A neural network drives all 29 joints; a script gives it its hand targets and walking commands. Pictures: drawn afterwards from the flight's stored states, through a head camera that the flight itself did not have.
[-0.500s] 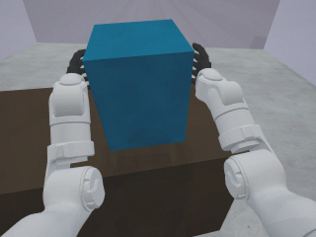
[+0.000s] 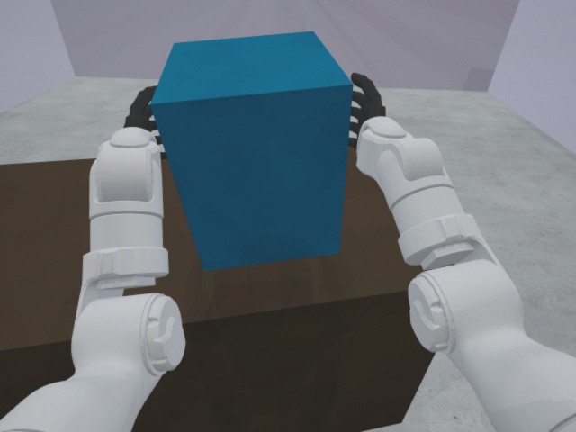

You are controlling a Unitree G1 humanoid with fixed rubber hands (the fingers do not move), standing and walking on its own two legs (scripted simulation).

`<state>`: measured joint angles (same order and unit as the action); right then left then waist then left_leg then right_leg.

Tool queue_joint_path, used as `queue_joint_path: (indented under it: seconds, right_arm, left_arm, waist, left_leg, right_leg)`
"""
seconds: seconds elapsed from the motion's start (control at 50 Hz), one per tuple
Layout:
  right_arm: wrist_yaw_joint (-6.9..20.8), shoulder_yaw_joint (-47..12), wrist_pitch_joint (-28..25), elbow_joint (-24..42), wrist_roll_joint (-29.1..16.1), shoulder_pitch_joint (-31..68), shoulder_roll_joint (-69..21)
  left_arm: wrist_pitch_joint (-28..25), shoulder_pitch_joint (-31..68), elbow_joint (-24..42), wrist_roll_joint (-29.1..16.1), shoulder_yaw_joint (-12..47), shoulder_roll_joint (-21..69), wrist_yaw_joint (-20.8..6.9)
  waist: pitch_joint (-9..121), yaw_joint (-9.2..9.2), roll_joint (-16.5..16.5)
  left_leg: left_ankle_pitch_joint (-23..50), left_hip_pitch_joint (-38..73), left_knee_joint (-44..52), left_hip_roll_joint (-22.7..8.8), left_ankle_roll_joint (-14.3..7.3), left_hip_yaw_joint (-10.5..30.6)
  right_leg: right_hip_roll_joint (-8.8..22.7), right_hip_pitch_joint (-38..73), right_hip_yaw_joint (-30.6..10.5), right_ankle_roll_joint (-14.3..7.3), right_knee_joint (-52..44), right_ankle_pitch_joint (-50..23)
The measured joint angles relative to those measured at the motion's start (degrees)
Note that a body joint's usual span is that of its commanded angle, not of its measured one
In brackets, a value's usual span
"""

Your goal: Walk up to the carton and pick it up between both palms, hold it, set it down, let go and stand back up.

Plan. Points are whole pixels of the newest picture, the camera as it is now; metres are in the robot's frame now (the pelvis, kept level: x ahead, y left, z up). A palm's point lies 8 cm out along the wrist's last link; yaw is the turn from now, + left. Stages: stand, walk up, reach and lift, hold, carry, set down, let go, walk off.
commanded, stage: hold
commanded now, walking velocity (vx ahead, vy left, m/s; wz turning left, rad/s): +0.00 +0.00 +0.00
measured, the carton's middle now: (258, 150) +0.42 +0.01 +0.25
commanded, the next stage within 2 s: none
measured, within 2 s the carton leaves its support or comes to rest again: neither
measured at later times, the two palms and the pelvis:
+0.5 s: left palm (141, 147) +0.37 +0.16 +0.28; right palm (368, 133) +0.37 -0.13 +0.30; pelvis +0.01 +0.00 +0.00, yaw +0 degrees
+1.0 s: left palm (149, 143) +0.37 +0.15 +0.29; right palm (375, 134) +0.37 -0.14 +0.29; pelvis +0.01 +0.00 +0.00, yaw -1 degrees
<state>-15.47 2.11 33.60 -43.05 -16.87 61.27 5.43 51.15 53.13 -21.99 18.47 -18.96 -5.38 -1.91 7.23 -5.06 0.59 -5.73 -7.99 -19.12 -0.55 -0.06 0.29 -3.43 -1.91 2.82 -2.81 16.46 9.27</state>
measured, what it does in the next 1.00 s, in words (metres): stands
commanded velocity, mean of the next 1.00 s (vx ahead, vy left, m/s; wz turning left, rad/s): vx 0.00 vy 0.00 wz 0.00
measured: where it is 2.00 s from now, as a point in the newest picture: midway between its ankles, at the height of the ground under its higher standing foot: outside the picture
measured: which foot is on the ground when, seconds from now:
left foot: down 0.00-1.00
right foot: down 0.00-1.00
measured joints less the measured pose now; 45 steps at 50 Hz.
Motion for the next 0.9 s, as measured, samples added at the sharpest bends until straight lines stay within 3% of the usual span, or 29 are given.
queue_joint_path:
  seconds: [0.16, 0.5, 0.7, 0.9]
  right_arm:
    - [-1.16, -3.0, 0.52, 2.54, -1.97, -2.3, 0.64]
    - [-2.08, -3.56, 2.02, 6.44, -3.28, -3.85, 0.54]
    - [-1.22, -1.3, 1.68, 3.59, -1.88, -2.36, 0.02]
    - [-0.84, -2.73, 1.45, 3.16, -2.59, -2.41, 1.4]
  left_arm:
    - [0.38, -1.32, 1.7, 0.29, -0.81, 0.87, -0.1]
    - [1.97, -3.68, 6.63, 0.56, -0.93, 1.6, -0.59]
    - [1.55, -1.95, 3.64, 0.71, -0.25, 0.92, -0.38]
    - [0.74, -1.31, 2.4, 0.55, -0.8, 1.82, 0.52]
  waist:
    - [0.12, -0.63, 0.06]
    - [-0.08, -0.51, 0.42]
    - [-0.08, -0.57, 0.19]
    - [0.56, -0.28, -0.67]
  left_leg:
    - [-0.67, 0.52, -0.09, -0.12, 0.08, -0.24]
    - [-1.33, 1.27, -0.51, 0.11, 0.04, 0.13]
    - [-1.06, 0.77, -0.61, 0.35, -0.09, 0.31]
    - [-1.08, 0.96, -0.31, 0.18, -0.05, 0.1]
  right_leg:
    - [-0.16, 0.52, -0.52, -0.07, -0.22, 0.35]
    - [-0.13, 1.54, -0.71, 0.1, -0.29, 0.78]
    - [0.04, 0.93, -0.69, 0.15, 0.17, 0.74]
    - [-0.16, 1.12, -1.16, 0.14, -0.41, 0.45]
